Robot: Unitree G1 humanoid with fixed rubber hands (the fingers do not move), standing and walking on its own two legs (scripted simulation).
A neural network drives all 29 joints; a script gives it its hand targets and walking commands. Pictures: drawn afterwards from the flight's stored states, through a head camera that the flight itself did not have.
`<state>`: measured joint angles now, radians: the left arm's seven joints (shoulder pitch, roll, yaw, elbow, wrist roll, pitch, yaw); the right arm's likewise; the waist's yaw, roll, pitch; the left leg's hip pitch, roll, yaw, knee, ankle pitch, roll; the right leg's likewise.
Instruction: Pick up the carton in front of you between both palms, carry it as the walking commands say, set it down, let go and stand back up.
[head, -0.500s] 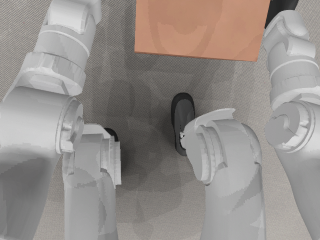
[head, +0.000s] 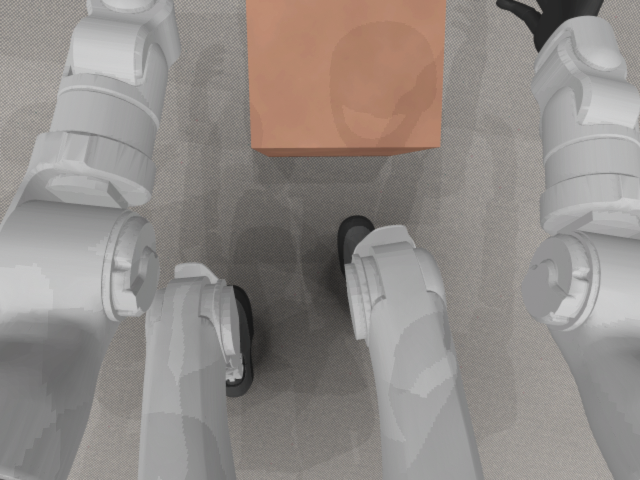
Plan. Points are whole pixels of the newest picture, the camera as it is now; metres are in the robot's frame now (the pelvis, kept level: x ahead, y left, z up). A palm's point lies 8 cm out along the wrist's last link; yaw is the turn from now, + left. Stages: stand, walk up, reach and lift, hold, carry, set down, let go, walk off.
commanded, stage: set down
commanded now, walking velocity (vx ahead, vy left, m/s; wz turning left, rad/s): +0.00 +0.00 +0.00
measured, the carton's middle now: (336, 79) +0.51 -0.14 -0.31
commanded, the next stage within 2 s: let go in 0.68 s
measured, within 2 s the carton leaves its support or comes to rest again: neither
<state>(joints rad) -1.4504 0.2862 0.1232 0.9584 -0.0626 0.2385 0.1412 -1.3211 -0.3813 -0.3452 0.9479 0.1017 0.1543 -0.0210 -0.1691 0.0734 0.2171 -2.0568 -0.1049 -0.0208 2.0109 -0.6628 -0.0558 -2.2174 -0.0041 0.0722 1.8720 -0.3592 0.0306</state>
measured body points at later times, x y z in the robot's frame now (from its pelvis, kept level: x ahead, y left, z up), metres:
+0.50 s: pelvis +0.03 -0.01 +0.12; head +0.35 -0.06 +0.43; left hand +0.61 +0.04 +0.02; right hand +0.50 -0.34 +0.02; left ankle +0.08 +0.13 -0.40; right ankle +0.16 -0.13 -0.40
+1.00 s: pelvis +0.06 -0.02 +0.25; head +0.33 -0.07 +0.61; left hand +0.52 +0.08 +0.13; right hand +0.44 -0.32 +0.13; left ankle +0.08 +0.13 -0.40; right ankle +0.16 -0.13 -0.40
